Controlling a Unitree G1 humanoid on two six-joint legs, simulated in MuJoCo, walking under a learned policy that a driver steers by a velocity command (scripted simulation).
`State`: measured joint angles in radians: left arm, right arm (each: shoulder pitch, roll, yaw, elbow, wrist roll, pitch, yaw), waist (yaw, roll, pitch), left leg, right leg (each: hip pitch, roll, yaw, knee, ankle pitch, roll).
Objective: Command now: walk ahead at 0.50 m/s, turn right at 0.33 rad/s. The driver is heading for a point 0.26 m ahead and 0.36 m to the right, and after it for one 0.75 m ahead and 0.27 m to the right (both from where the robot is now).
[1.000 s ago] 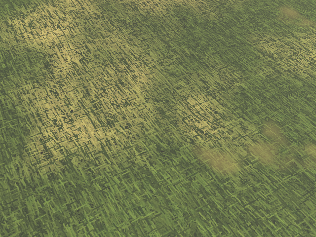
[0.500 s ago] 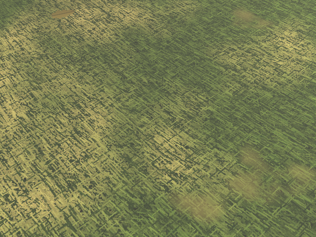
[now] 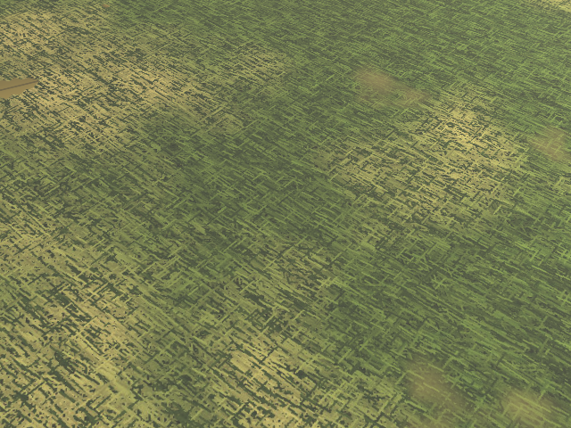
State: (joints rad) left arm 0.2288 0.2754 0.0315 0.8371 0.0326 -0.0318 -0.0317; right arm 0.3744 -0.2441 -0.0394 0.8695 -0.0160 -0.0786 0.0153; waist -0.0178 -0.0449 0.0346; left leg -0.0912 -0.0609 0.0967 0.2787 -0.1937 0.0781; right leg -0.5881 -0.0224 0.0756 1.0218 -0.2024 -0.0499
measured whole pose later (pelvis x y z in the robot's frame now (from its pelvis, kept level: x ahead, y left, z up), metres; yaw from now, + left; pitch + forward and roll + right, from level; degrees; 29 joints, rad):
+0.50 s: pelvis +0.20 -0.05 -0.01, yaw -15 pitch +1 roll +1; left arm 0.23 0.27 0.06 0.83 0.01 0.00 0.00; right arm 0.15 -0.26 -0.04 0.76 -0.03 0.02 -0.02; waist 0.01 0.03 0.10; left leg -0.58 0.07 -0.04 1.09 -0.38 -0.05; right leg -0.32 0.14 0.04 0.41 -0.09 -0.13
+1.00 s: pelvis +0.26 +0.00 +0.00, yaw -31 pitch +0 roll -1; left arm 0.22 0.33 0.09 0.81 0.02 0.05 0.00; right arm 0.20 -0.27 -0.02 0.73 -0.02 0.03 -0.04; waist 0.01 -0.05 0.05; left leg -0.21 -0.03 -0.03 0.44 -0.23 0.04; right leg -0.44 0.18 0.17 0.97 -0.43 0.01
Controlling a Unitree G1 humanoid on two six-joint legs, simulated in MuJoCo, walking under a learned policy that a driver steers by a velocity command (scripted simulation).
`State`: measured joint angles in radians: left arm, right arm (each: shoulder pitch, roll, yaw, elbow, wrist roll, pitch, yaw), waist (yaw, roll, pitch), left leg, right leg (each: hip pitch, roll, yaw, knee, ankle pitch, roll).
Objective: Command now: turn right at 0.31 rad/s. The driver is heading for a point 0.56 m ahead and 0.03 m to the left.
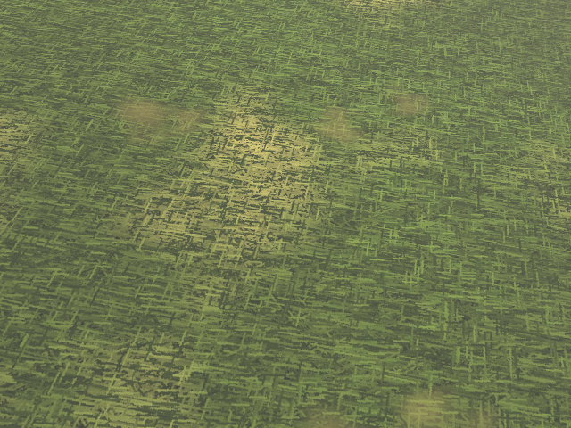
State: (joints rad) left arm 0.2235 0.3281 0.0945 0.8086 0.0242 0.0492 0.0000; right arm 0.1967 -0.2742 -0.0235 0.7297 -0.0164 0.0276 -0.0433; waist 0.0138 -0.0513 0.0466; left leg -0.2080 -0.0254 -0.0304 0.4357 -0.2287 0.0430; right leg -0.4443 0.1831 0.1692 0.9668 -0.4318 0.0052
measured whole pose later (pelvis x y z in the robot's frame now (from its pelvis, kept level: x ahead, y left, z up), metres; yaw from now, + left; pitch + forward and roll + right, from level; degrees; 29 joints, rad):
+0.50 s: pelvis -0.01 -0.02 +0.00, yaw -2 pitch -2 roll +0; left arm 0.16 0.23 -0.01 0.99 0.00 0.01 0.04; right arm 0.26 -0.26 -0.01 0.93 -0.01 0.02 -0.01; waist -0.04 0.02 0.03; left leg -0.14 -0.01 0.00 0.38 -0.20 0.01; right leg -0.09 0.06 0.07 0.36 -0.23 -0.03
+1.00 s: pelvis -0.01 -0.02 +0.00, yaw -2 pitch -2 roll +0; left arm 0.25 0.20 -0.02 1.15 0.01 0.00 0.04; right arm 0.26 -0.20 0.01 1.10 -0.01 0.01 -0.03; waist -0.01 0.01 0.03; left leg -0.17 0.00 -0.01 0.39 -0.20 0.00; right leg -0.10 0.07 0.06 0.36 -0.23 -0.04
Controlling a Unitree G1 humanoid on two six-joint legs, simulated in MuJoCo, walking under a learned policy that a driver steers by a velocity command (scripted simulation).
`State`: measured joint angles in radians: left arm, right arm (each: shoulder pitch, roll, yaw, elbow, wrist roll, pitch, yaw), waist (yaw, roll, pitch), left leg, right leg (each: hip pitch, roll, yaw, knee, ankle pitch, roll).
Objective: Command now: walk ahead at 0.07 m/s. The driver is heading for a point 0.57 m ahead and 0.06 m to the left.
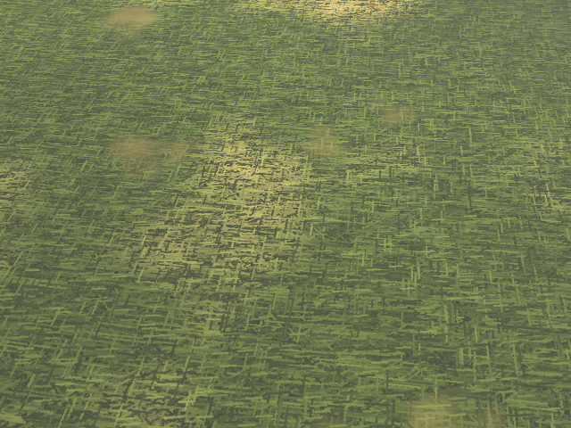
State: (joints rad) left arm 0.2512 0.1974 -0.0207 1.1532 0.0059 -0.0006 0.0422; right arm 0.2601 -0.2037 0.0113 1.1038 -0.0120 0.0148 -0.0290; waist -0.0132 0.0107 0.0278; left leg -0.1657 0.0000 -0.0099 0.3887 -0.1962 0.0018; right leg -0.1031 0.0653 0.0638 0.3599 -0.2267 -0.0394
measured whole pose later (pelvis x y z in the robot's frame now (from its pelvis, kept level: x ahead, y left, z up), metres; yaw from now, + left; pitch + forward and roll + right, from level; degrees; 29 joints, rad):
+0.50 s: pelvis +0.14 +0.05 +0.00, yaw +0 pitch +1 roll -1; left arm 0.17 0.22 0.04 1.03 0.03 -0.04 -0.03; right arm 0.51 -0.16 -0.01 1.12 -0.02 -0.09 -0.01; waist -0.03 -0.03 0.01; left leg 0.04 -0.06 0.05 0.23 -0.29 0.09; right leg -0.57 -0.04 -0.04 1.01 -0.20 -0.06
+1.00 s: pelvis +0.41 +0.03 +0.00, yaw +1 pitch -1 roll +0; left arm 0.39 0.18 0.02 1.10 0.01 -0.10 0.01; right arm 0.15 -0.20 -0.04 0.96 -0.03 -0.04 0.00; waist 0.01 0.02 0.07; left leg -0.58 0.07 0.00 0.93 -0.20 0.04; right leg -0.08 0.10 -0.10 0.28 -0.20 -0.12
